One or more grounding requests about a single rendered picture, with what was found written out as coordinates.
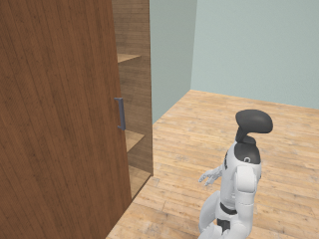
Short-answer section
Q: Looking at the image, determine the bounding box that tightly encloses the wardrobe door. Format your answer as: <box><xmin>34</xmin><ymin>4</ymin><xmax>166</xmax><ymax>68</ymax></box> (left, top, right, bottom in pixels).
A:
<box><xmin>0</xmin><ymin>0</ymin><xmax>132</xmax><ymax>239</ymax></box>

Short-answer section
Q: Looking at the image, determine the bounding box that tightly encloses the left robot thigh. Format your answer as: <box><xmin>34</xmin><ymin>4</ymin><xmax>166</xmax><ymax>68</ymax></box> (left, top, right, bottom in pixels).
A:
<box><xmin>197</xmin><ymin>221</ymin><xmax>230</xmax><ymax>239</ymax></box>

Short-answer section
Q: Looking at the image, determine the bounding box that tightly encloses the right robot forearm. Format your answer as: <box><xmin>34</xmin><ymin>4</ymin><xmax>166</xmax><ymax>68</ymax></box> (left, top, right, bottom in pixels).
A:
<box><xmin>213</xmin><ymin>165</ymin><xmax>222</xmax><ymax>177</ymax></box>

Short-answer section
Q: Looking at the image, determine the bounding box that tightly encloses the robot right hand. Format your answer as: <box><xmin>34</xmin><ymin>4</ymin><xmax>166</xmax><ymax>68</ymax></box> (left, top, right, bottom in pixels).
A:
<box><xmin>198</xmin><ymin>169</ymin><xmax>218</xmax><ymax>186</ymax></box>

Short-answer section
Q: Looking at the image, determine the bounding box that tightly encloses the robot thigh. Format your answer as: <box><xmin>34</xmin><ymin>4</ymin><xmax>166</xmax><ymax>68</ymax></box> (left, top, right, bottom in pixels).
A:
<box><xmin>199</xmin><ymin>190</ymin><xmax>220</xmax><ymax>233</ymax></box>
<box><xmin>197</xmin><ymin>221</ymin><xmax>230</xmax><ymax>239</ymax></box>

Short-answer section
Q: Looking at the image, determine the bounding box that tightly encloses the robot left upper arm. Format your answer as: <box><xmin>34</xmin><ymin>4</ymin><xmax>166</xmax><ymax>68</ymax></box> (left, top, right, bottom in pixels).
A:
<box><xmin>230</xmin><ymin>165</ymin><xmax>258</xmax><ymax>237</ymax></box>

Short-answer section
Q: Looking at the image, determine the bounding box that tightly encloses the left robot forearm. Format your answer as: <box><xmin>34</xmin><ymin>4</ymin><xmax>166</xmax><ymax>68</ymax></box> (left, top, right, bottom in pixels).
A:
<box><xmin>218</xmin><ymin>223</ymin><xmax>248</xmax><ymax>239</ymax></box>

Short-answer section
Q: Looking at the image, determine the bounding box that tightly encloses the handle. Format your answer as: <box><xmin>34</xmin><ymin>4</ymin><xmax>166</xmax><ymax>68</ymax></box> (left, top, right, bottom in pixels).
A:
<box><xmin>114</xmin><ymin>98</ymin><xmax>126</xmax><ymax>130</ymax></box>

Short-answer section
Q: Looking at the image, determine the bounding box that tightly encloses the right robot thigh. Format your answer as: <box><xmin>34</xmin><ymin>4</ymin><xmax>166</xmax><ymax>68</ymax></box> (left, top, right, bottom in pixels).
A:
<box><xmin>199</xmin><ymin>190</ymin><xmax>220</xmax><ymax>233</ymax></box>

